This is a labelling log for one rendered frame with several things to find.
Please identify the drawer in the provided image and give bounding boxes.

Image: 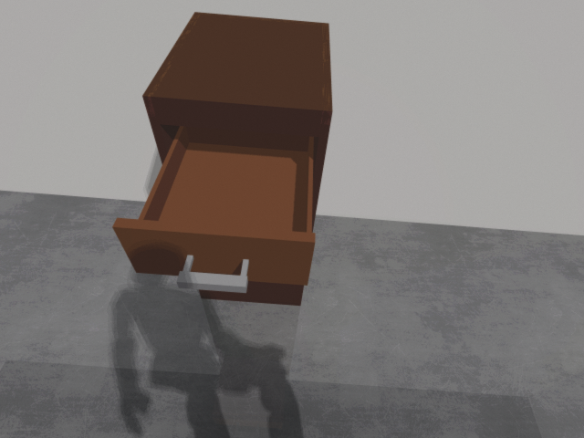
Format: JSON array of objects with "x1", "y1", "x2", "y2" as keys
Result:
[{"x1": 112, "y1": 126, "x2": 315, "y2": 286}]

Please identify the handle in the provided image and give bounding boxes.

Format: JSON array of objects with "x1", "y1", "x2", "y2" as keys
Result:
[{"x1": 176, "y1": 255, "x2": 249, "y2": 293}]

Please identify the cabinet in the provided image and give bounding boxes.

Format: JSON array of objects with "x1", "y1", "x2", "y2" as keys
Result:
[{"x1": 142, "y1": 12, "x2": 332, "y2": 306}]

